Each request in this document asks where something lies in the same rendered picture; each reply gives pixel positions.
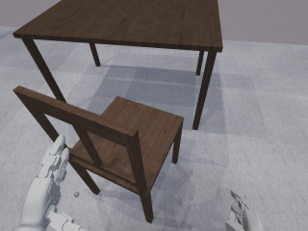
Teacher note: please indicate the chair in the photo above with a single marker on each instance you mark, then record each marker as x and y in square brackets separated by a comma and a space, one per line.
[127, 144]

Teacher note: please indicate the right robot hand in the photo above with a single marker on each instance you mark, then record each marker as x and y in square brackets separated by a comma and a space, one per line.
[249, 220]

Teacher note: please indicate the left robot hand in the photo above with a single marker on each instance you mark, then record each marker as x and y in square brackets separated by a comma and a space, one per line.
[37, 208]

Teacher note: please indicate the table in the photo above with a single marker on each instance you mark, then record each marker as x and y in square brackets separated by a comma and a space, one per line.
[168, 24]

